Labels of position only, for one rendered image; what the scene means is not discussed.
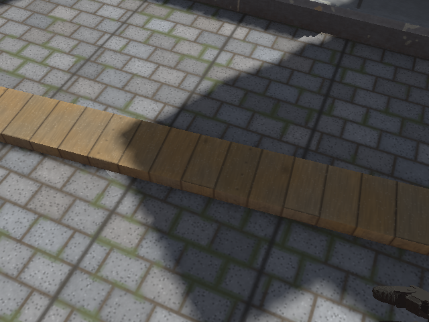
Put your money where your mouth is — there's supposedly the robot right hand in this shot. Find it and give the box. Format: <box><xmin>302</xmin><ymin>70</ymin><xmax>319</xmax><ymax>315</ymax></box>
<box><xmin>372</xmin><ymin>285</ymin><xmax>429</xmax><ymax>322</ymax></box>

